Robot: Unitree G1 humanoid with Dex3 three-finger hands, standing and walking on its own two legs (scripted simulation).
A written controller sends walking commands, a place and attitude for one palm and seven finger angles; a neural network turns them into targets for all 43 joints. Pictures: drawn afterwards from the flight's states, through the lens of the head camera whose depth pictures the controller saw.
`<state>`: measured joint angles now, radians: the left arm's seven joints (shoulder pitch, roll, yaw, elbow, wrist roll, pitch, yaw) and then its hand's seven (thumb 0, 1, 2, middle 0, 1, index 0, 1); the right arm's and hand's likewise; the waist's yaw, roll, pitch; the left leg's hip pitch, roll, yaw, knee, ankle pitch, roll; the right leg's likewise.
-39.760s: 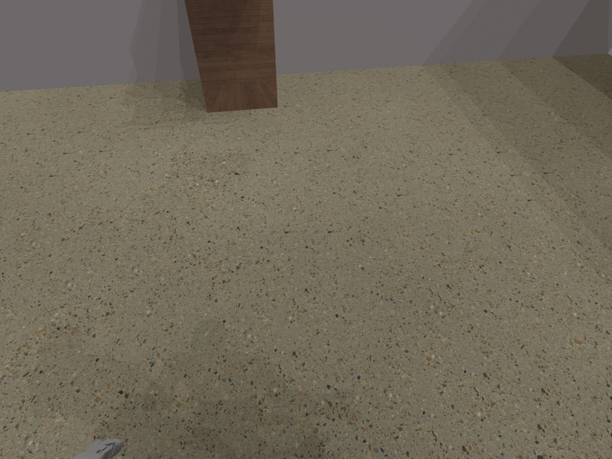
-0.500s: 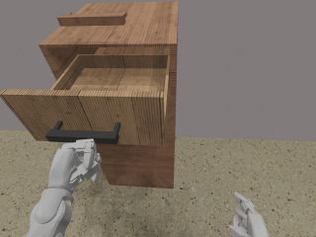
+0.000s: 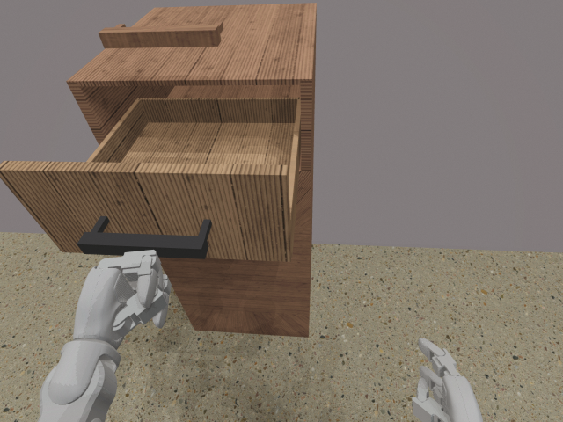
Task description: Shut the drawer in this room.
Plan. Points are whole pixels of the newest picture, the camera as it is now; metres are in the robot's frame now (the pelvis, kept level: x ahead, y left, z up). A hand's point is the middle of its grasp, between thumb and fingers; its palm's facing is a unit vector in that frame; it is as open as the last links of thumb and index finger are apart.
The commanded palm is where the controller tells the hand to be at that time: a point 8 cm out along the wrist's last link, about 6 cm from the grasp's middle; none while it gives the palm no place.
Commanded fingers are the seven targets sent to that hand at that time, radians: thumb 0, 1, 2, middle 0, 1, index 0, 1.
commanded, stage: push the drawer shut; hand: left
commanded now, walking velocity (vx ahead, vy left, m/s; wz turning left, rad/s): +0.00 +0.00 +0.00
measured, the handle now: (148, 234) +0.32 +0.22 +0.13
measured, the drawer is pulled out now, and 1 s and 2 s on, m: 0.24 0.15 0.02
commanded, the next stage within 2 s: none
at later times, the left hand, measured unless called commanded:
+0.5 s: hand (174, 263) +0.28 +0.17 +0.13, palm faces +0.04 -1.00 -0.05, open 3.0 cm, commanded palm +0.26 +0.22 +0.13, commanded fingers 0.00 0.90 0.90 -1.40 -1.60 -1.40 -1.60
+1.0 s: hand (185, 228) +0.34 +0.17 +0.13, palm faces +0.03 -1.00 -0.04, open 3.0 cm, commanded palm +0.32 +0.22 +0.13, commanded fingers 0.00 0.90 0.90 -1.40 -1.60 -1.40 -1.60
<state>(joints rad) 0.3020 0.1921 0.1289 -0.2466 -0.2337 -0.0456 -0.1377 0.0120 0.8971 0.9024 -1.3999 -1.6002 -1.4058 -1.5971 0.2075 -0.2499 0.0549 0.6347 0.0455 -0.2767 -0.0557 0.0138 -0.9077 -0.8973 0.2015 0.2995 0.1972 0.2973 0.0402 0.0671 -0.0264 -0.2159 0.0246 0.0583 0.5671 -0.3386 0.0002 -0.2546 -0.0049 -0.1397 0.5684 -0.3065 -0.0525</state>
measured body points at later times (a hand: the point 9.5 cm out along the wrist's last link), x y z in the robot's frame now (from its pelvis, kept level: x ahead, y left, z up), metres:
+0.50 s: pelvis -0.01 +0.01 +0.00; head -0.02 -0.02 +0.45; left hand +0.27 +0.22 +0.13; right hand +0.17 -0.21 -0.08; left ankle -0.02 +0.12 -0.73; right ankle +0.00 -0.08 -0.73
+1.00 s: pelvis -0.02 +0.01 +0.00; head -0.02 -0.01 +0.45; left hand +0.33 +0.22 +0.13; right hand +0.14 -0.23 -0.10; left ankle -0.02 +0.12 -0.73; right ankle +0.00 -0.08 -0.73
